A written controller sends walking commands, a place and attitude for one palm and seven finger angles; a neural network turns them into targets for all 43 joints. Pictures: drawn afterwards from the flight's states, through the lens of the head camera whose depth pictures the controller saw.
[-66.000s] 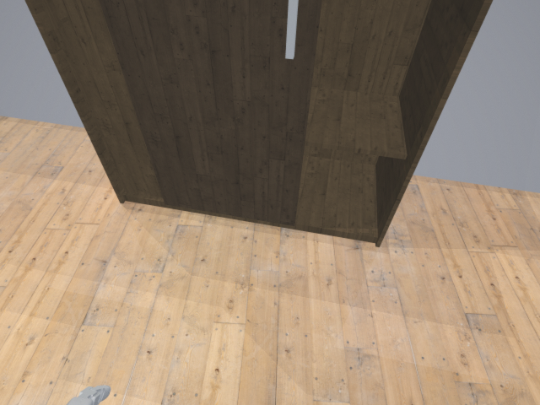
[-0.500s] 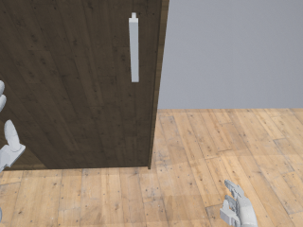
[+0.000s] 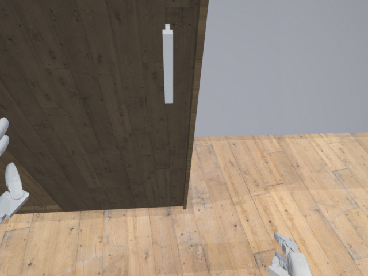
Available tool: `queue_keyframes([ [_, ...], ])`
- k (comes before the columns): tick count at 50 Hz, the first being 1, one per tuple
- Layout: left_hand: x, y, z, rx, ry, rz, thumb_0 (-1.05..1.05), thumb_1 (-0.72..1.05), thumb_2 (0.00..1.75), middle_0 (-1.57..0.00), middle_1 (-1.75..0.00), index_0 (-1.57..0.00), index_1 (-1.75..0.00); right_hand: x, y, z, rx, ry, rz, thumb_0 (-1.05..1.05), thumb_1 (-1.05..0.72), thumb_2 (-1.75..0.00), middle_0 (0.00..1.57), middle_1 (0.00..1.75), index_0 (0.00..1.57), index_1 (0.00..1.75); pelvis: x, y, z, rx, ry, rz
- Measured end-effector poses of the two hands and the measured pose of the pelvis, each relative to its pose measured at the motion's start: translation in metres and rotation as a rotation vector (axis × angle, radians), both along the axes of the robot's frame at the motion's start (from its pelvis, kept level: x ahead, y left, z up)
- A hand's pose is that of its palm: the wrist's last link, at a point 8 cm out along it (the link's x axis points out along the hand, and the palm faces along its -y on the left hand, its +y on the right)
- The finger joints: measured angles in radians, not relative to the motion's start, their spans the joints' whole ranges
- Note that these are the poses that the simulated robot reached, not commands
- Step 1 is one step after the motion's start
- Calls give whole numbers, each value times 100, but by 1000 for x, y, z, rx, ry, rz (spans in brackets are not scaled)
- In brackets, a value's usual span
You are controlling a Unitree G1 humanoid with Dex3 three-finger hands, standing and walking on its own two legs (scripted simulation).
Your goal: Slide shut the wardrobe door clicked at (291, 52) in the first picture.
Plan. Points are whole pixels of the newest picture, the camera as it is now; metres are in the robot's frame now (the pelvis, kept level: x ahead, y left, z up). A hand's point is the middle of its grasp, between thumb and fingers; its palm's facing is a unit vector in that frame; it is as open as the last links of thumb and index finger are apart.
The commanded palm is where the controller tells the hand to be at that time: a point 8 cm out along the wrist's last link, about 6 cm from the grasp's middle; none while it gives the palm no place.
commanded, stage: stop stepping back and stand still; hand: left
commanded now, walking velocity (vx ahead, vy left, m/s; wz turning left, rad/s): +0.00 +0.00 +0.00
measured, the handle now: (168, 66) +0.55 +0.08 +0.17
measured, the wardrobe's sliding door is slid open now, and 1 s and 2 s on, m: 0.00 0.00 0.00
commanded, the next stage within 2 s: let the arm hang, fingers relaxed in 0.50 s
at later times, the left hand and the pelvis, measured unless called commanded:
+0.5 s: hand (1, 209) +0.18 +0.28 +0.16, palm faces +0.43 -0.79 -0.43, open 7.4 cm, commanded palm +0.12 +0.32 +0.18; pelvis -0.02 +0.02 +0.00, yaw +0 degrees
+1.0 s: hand out of the picture -0.01 +0.18 -0.18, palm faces +0.04 -0.98 -0.17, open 7.0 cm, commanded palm none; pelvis -0.03 -0.01 +0.00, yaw +3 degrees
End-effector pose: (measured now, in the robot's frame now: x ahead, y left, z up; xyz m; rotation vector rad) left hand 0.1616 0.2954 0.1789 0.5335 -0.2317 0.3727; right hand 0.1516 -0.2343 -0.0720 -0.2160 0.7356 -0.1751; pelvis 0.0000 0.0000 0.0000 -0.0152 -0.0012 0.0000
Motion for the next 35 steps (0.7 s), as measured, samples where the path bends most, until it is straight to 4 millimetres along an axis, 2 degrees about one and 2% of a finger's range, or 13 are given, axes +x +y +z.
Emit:
queue_keyframes([
  [7, -18, 18, -5, -22, 12, 54, 1, 89, 90, -22, -30, -21, -30, -12, 7, 2, -5, -10, 8, 1, -90, -90, 20, 30, 20, 30, -12, 7, 2, -8, -3, 1],
  [12, -24, 21, -15, -64, 29, 68, 1, 89, 90, -21, -30, -21, -30, -20, 15, 1, -9, -2, 21, 1, -90, -90, 20, 30, 20, 30, -19, 12, 3, -9, -7, 3],
  [21, -25, 22, -10, -44, 8, 45, 1, 89, 90, -21, -30, -21, -30, -24, 27, 1, 0, 3, 41, 2, -90, -90, 20, 30, 20, 30, -24, 15, 3, -10, -9, 7],
  [30, -21, 21, -6, -25, 18, 46, 1, 89, 90, -21, -30, -21, -30, -18, 27, -2, 14, 2, 43, 1, -90, -90, 20, 30, 20, 30, -19, 14, 3, -7, -2, 6],
  [31, -19, 21, -15, -23, 42, 35, 1, 89, 90, -21, -30, -21, -30, -16, 25, -5, 24, -3, 60, 1, -90, -90, 20, 30, 20, 30, -19, 15, 2, -8, 6, 12],
  [32, -13, 22, -32, -37, 112, 26, 1, 89, 90, -21, -30, -20, -30, -15, 23, -11, 34, 12, 83, 1, -90, -90, 20, 30, 20, 30, -19, 15, 1, -9, 13, 20],
  [35, -4, 24, -116, -152, 469, 51, 0, 90, 90, -20, -30, -20, -30, -16, 11, -32, 43, 96, 105, 1, -90, -90, 20, 30, 20, 30, -23, 18, -6, -3, 21, 31],
])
